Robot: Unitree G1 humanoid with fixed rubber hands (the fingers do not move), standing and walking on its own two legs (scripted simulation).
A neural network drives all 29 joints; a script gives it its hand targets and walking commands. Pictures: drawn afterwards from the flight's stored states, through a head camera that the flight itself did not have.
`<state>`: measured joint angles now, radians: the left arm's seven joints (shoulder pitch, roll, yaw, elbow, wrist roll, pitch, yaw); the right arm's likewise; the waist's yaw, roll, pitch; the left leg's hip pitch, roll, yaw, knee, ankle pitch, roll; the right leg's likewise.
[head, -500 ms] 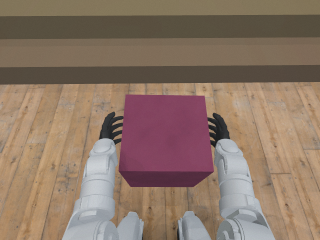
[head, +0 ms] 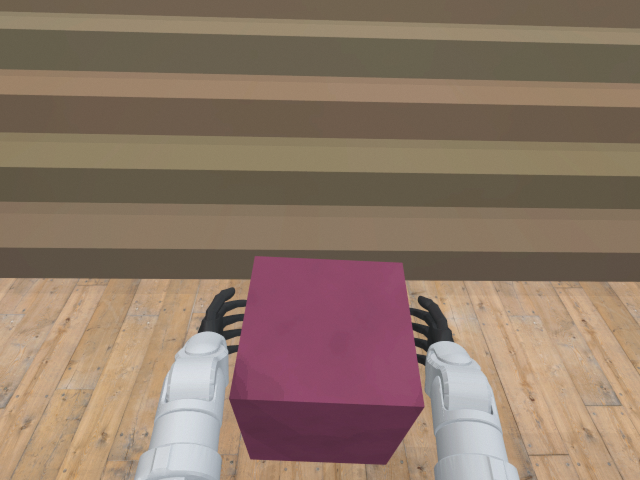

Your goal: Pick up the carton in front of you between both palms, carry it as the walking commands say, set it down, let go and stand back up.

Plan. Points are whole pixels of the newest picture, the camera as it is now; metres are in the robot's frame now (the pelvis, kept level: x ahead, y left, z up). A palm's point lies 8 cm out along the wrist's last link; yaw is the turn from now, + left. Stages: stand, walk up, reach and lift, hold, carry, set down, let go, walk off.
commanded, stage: reach and lift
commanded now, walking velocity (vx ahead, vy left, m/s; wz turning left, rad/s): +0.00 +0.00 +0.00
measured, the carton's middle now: (323, 365) +0.31 +0.00 -0.05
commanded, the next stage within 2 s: hold in 0.94 s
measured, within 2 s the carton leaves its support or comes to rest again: neither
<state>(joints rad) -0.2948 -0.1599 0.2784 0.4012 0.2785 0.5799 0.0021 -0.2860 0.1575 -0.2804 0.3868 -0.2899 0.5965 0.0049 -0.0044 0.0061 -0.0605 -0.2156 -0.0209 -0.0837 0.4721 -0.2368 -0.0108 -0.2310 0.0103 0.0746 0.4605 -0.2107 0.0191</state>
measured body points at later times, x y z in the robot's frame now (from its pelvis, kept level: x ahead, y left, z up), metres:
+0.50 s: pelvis +0.00 -0.01 +0.00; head -0.02 -0.01 +0.45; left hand +0.31 +0.15 +0.03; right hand +0.31 -0.16 +0.02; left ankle +0.01 +0.13 -0.74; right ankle +0.02 -0.13 -0.74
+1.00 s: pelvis +0.01 +0.00 +0.01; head -0.02 +0.00 +0.46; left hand +0.31 +0.15 +0.04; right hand +0.30 -0.15 +0.04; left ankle +0.01 +0.13 -0.74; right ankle +0.02 -0.13 -0.74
